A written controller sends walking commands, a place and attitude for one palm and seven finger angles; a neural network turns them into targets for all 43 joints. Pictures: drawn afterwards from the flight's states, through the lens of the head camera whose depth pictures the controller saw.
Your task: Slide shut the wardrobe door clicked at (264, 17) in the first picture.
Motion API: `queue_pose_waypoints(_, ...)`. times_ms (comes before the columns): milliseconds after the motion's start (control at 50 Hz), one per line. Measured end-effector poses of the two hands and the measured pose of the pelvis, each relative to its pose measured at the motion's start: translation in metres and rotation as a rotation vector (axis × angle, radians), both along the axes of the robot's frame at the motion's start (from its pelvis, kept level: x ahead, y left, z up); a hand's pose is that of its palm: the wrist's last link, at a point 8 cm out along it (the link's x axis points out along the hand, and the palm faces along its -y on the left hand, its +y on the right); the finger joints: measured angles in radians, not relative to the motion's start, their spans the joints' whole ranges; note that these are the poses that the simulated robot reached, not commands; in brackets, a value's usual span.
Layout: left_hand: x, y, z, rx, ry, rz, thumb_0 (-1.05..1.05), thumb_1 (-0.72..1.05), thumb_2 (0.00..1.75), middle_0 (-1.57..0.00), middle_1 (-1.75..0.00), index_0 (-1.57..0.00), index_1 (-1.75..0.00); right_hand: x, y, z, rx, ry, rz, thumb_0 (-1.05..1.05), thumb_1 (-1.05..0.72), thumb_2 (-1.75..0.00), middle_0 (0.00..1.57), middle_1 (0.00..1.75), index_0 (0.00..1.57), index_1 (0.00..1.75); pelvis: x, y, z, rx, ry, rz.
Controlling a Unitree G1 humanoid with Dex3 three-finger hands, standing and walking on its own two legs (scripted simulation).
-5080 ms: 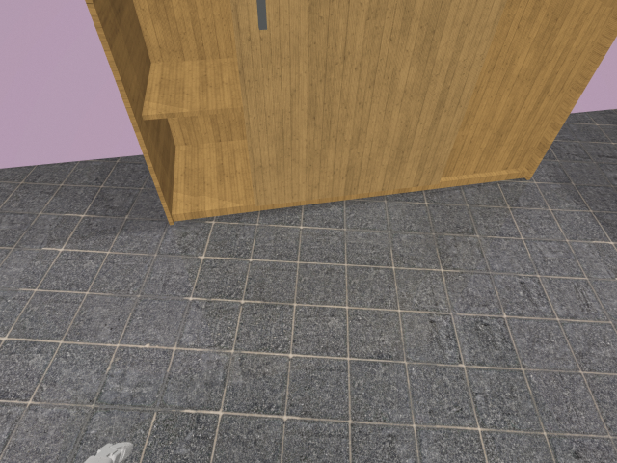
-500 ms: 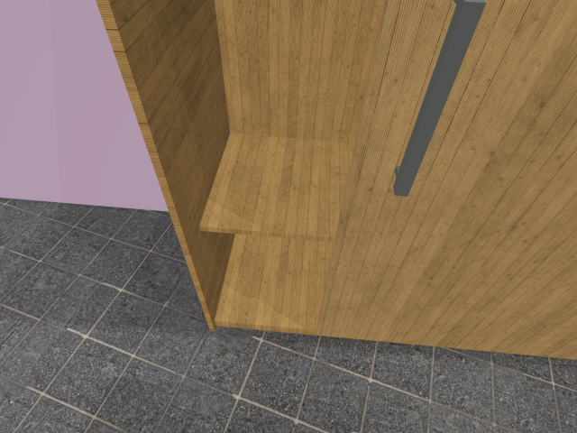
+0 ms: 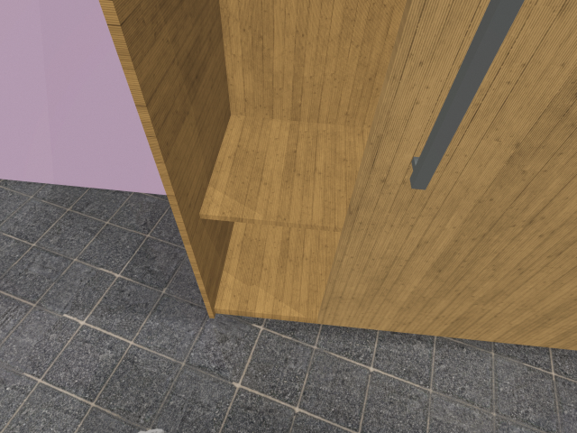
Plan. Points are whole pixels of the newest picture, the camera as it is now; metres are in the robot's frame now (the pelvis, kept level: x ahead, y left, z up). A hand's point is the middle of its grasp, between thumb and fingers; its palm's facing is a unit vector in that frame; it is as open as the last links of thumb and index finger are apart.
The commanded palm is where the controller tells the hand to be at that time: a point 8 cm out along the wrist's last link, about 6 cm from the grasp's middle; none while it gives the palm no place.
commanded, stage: come to a stop and stand still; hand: right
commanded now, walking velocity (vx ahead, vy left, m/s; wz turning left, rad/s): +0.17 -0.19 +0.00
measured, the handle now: (452, 96) +0.51 -0.19 +0.21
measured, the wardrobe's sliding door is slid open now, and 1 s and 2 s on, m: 0.37 0.37 0.37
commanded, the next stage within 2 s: look again from close up in 0.98 s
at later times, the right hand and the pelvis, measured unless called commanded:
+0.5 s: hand out of the picture +0.01 -0.20 -0.17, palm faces +0.09 +0.97 -0.22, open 7.3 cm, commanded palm none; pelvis +0.00 -0.01 +0.01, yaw -2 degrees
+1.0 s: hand out of the picture +0.00 -0.20 -0.17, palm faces +0.03 +0.98 -0.20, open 7.4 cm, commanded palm none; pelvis +0.00 -0.02 +0.01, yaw -2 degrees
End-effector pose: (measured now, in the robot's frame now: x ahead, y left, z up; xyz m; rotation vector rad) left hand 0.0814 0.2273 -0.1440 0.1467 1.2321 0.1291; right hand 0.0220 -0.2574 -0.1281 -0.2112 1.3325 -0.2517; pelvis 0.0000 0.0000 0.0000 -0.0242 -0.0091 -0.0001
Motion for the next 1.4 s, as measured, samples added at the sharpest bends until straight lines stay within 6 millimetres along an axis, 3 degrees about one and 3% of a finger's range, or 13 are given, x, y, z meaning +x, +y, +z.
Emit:
queue_pose_waypoints(60, -0.02, 0.018, -0.005, -0.014, 0.042, 0.014, 0.0, 0.92, 0.89, -0.2, -0.29, -0.2, -0.3, -0.003, 0.015, 0.005, -0.007, -0.019, 0.01, 0.0, -0.91, -0.9, 0.19, 0.29, 0.19, 0.3, -0.002, 0.011, 0.001, 0.002, -0.013, -0.01)
queue_pose_waypoints(180, -0.056, 0.037, 0.007, -0.005, 0.121, 0.034, 0.01, 0.92, 0.89, -0.2, -0.29, -0.19, -0.3, -0.004, 0.044, 0.015, 0.047, -0.013, 0.018, 0.0, -0.91, -0.9, 0.2, 0.29, 0.2, 0.3, 0.004, 0.019, 0.016, -0.013, 0.005, 0.003)
queue_pose_waypoints(280, -0.072, 0.038, 0.012, 0.027, 0.19, 0.019, 0.01, 0.92, 0.89, -0.2, -0.29, -0.19, -0.3, -0.004, 0.041, 0.014, 0.054, -0.016, -0.006, 0.01, -0.92, -0.9, 0.2, 0.29, 0.2, 0.3, 0.005, 0.015, 0.017, -0.013, 0.013, -0.017)
queue_pose_waypoints(460, -0.054, 0.001, 0.013, 0.052, 0.144, -0.027, 0.01, 0.91, 0.89, -0.2, -0.29, -0.19, -0.3, -0.02, 0.008, -0.009, 0.07, 0.045, -0.052, 0.01, -0.92, -0.9, 0.2, 0.29, 0.2, 0.3, 0.003, -0.009, 0.008, 0.012, 0.001, -0.03)
queue_pose_waypoints(520, -0.044, -0.014, 0.014, 0.036, 0.112, -0.035, 0.01, 0.92, 0.89, -0.2, -0.29, -0.19, -0.3, -0.021, 0.005, -0.009, 0.081, 0.057, -0.047, 0.0, -0.91, -0.9, 0.2, 0.29, 0.2, 0.3, 0.004, -0.014, 0.01, 0.014, -0.002, -0.026)
queue_pose_waypoints(680, -0.03, -0.021, 0.019, 0.037, 0.052, -0.024, 0.01, 0.94, 0.89, -0.2, -0.29, -0.2, -0.3, -0.023, 0.008, -0.008, 0.109, 0.066, -0.016, 0.0, -0.91, -0.9, 0.2, 0.29, 0.2, 0.3, 0.006, -0.022, 0.013, 0.019, -0.009, -0.015)
queue_pose_waypoints(880, -0.054, -0.023, 0.018, 0.035, 0.107, -0.012, 0.01, 0.93, 0.89, -0.2, -0.29, -0.2, -0.3, -0.026, 0.014, -0.009, 0.126, 0.068, -0.012, 0.0, -0.91, -0.9, 0.2, 0.29, 0.2, 0.3, 0.006, -0.023, 0.015, 0.019, -0.014, -0.017)
queue_pose_waypoints(1060, -0.075, -0.028, 0.002, -0.009, 0.125, -0.03, 0.01, 0.92, 0.89, -0.2, -0.29, -0.2, -0.3, -0.033, 0.007, -0.007, 0.079, 0.061, 0.019, 0.0, -0.91, -0.9, 0.2, 0.29, 0.2, 0.3, -0.003, -0.023, 0.005, 0.023, 0.0, -0.028)
queue_pose_waypoints(1220, -0.078, -0.024, -0.004, -0.032, 0.127, -0.019, 0.02, 0.93, 0.89, -0.2, -0.29, -0.2, -0.3, -0.029, 0.008, -0.001, 0.051, 0.048, 0.019, 0.0, -0.91, -0.9, 0.2, 0.29, 0.2, 0.3, -0.002, -0.015, 0.005, 0.01, -0.011, -0.019)
queue_pose_waypoints(1400, -0.074, -0.01, -0.002, -0.026, 0.124, -0.02, 0.01, 0.92, 0.89, -0.2, -0.29, -0.19, -0.3, -0.02, 0.028, -0.002, 0.073, 0.018, 0.02, 0.0, -0.91, -0.9, 0.2, 0.29, 0.2, 0.3, -0.002, -0.002, 0.007, 0.006, -0.009, -0.019)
